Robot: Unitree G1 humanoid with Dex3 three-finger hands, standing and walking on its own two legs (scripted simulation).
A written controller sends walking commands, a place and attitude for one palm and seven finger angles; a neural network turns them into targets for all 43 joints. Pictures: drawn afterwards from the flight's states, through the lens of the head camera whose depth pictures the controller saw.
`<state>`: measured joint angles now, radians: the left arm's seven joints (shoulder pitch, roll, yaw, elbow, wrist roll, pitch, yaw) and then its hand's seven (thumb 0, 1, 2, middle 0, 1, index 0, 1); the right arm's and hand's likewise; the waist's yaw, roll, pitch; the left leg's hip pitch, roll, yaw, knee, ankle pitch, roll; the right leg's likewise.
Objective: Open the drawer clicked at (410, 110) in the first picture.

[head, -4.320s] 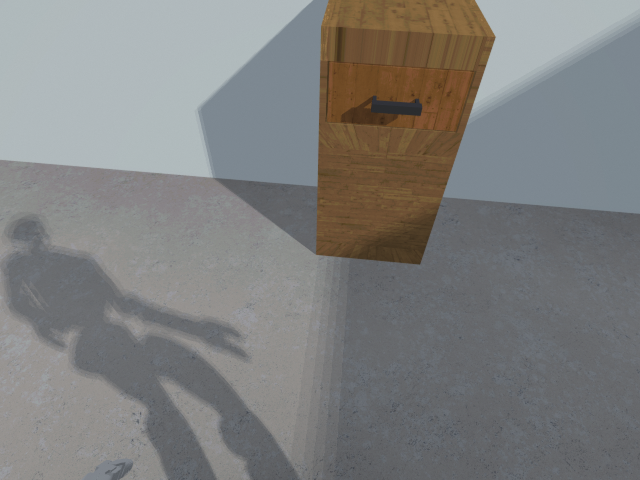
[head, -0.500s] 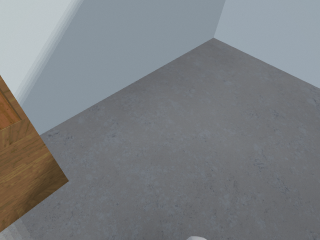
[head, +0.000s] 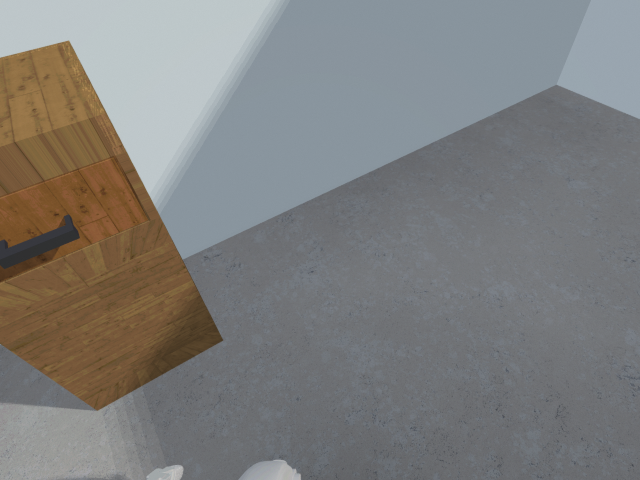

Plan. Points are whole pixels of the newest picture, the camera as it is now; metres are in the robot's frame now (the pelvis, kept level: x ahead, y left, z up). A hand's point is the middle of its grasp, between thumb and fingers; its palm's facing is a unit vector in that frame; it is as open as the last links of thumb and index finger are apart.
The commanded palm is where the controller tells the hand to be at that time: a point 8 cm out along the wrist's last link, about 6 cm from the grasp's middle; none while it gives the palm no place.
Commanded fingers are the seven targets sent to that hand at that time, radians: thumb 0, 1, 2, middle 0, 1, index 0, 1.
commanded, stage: turn to face it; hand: left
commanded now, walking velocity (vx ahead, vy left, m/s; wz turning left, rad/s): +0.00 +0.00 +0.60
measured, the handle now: (37, 238) +0.56 +0.58 -0.06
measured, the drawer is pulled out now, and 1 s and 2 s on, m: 0.00 0.00 0.00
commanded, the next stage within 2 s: take the last steps up to it in 0.88 s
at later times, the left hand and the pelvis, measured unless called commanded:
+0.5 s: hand out of the picture -0.05 +0.30 -0.18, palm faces +0.34 -0.91 -0.24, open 7.3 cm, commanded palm none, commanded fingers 0.00 0.90 0.90 -0.20 -0.30 -0.20 -0.30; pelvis -0.01 +0.07 +0.00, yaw +17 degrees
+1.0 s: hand out of the picture +0.01 +0.24 -0.15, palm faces +0.45 -0.86 -0.25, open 7.3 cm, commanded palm none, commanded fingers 0.00 0.90 0.90 -0.20 -0.30 -0.20 -0.30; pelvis +0.00 +0.04 +0.00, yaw +28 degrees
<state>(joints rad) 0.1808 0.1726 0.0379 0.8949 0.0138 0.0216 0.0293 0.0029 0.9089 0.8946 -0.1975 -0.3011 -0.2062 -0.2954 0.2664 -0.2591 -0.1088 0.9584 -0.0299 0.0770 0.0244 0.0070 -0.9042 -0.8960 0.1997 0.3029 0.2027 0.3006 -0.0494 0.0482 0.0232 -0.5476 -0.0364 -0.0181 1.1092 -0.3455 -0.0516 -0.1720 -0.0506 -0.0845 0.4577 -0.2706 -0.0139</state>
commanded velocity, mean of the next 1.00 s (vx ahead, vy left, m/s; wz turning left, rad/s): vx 0.01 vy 0.00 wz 0.39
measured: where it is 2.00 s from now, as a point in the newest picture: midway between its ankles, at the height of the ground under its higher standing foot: outside the picture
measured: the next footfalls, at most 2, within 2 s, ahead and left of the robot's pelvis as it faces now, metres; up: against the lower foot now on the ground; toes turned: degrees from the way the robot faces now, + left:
left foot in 0.32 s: -0.01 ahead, +0.16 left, +0.00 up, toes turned +19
right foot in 0.86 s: +0.08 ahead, -0.04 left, +0.00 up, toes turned +21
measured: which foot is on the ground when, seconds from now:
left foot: up 0.00-0.30, down 0.32-0.86, up 0.88-1.00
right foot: down 0.00-0.32, up 0.34-0.84, down 0.86-1.00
